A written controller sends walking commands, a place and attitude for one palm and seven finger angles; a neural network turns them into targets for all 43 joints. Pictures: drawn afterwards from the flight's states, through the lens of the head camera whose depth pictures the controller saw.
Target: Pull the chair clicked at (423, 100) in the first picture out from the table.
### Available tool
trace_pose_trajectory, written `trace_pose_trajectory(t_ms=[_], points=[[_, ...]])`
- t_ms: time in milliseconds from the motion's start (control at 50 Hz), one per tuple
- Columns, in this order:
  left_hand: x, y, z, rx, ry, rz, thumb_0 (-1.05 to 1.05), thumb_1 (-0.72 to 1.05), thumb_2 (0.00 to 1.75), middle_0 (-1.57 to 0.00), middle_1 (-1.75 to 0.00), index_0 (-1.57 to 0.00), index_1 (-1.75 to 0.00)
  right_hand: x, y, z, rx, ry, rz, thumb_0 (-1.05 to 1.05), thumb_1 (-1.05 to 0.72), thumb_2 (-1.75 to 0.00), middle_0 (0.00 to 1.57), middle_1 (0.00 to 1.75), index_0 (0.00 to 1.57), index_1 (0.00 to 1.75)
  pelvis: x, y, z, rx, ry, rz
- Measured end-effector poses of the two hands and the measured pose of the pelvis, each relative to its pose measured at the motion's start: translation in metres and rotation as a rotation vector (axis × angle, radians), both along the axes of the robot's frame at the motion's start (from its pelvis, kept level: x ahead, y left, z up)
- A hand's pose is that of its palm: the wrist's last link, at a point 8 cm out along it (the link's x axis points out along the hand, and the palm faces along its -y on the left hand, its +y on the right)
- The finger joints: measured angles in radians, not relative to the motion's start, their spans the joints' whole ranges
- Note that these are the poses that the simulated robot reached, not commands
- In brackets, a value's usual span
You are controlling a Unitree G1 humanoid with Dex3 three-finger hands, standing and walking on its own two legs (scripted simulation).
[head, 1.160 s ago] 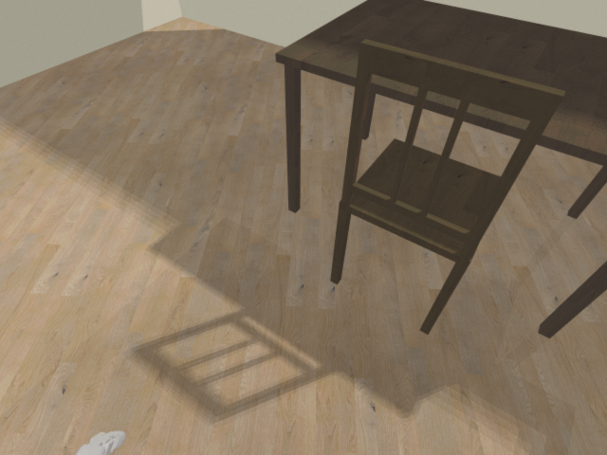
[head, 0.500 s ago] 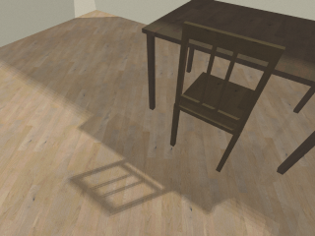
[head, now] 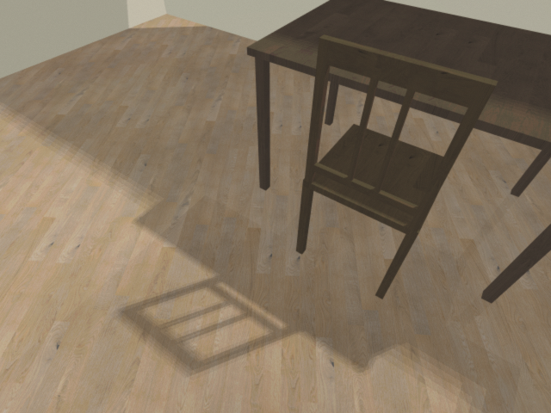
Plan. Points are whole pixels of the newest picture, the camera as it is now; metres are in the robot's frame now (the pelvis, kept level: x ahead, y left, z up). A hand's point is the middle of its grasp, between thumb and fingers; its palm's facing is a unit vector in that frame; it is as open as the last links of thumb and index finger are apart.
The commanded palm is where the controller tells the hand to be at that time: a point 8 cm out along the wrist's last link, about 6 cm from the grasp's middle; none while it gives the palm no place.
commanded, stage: look at it before walking up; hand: left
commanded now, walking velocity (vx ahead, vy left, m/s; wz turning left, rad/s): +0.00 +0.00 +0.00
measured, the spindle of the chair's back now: (361, 134) +0.83 -0.19 -0.08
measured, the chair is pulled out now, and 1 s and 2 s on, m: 0.00 0.00 0.00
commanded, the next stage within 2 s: turn to face it in 0.28 s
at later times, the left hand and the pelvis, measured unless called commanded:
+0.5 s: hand out of the picture +0.08 +0.25 -0.16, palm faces -0.03 -0.94 -0.34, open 7.4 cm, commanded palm none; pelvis +0.01 +0.00 +0.00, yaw -1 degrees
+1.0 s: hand out of the picture +0.06 +0.14 -0.16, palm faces -0.20 -0.94 -0.26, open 7.4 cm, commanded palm none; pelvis -0.02 -0.04 -0.01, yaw -16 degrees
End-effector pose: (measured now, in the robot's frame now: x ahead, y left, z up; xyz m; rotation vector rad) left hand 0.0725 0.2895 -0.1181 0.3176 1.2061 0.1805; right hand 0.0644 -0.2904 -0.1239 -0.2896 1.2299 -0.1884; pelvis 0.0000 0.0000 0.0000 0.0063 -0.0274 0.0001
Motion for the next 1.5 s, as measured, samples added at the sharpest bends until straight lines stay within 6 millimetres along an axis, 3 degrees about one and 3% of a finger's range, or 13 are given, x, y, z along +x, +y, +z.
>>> trace_pose_trajectory(t_ms=[540, 700, 820, 980, 1140, 1240, 1340, 1400, 1500], points=[[0.005, 0.001, -0.004, 0.003, 0.024, 0.004, 0.01, 0.9, 0.9, -0.2, -0.3, -0.21, -0.3, 0.021, 0.009, 0.0, -0.001, -0.05, -0.018, 0.0, -0.91, -0.9, 0.21, 0.3, 0.2, 0.3, 0.007, 0.004, -0.002, 0.002, 0.006, -0.04], [0.0, -0.033, -0.021, -0.038, 0.091, -0.055, 0.01, 0.9, 0.9, -0.2, -0.3, -0.2, -0.3, -0.014, 0.022, -0.023, 0.079, -0.05, -0.125, 0.0, -0.91, -0.9, 0.21, 0.3, 0.21, 0.3, -0.003, -0.008, -0.014, 0.037, 0.0, -0.136], [-0.005, -0.07, -0.025, -0.042, 0.079, -0.1, 0.01, 0.9, 0.9, -0.2, -0.3, -0.2, -0.3, -0.048, 0.009, -0.05, 0.135, -0.004, -0.214, 0.0, -0.91, -0.9, 0.21, 0.3, 0.21, 0.3, -0.01, -0.028, -0.026, 0.028, -0.002, -0.194], [-0.013, -0.097, -0.011, -0.064, 0.109, -0.135, 0.01, 0.9, 0.9, -0.21, -0.3, -0.21, -0.3, -0.071, -0.009, -0.029, 0.119, -0.004, -0.29, 0.01, -0.91, -0.9, 0.2, 0.3, 0.2, 0.3, -0.02, -0.039, -0.006, 0.047, 0.031, -0.265], [0.006, -0.096, -0.01, -0.074, 0.083, -0.203, 0.01, 0.9, 0.9, -0.21, -0.3, -0.21, -0.3, -0.084, -0.015, -0.017, 0.066, -0.05, -0.362, 0.01, -0.91, -0.9, 0.2, 0.3, 0.2, 0.3, -0.022, -0.03, -0.004, 0.033, 0.047, -0.338], [0.022, -0.084, -0.014, -0.085, 0.057, -0.246, 0.01, 0.9, 0.9, -0.2, -0.3, -0.21, -0.3, -0.088, -0.002, -0.009, 0.044, -0.082, -0.39, 0.01, -0.91, -0.9, 0.2, 0.3, 0.2, 0.3, -0.022, -0.016, -0.005, 0.019, 0.049, -0.376], [0.041, -0.065, -0.024, -0.103, 0.042, -0.289, 0.01, 0.9, 0.9, -0.2, -0.3, -0.21, -0.3, -0.096, 0.026, -0.001, 0.023, -0.114, -0.422, 0.01, -0.91, -0.9, 0.2, 0.3, 0.2, 0.3, -0.022, 0.007, -0.008, 0.002, 0.053, -0.412], [0.054, -0.052, -0.033, -0.118, 0.037, -0.315, 0.01, 0.9, 0.9, -0.2, -0.3, -0.21, -0.3, -0.111, 0.049, 0.0, 0.006, -0.117, -0.452, 0.0, -0.91, -0.9, 0.2, 0.3, 0.2, 0.3, -0.02, 0.023, -0.011, -0.007, 0.051, -0.43], [0.072, -0.04, -0.028, -0.123, 0.045, -0.371, 0.01, 0.9, 0.9, -0.2, -0.3, -0.2, -0.3, -0.146, 0.087, 0.007, 0.019, -0.039, -0.513, 0.0, -0.91, -0.9, 0.2, 0.3, 0.2, 0.3, -0.017, 0.038, -0.002, -0.023, 0.048, -0.477]])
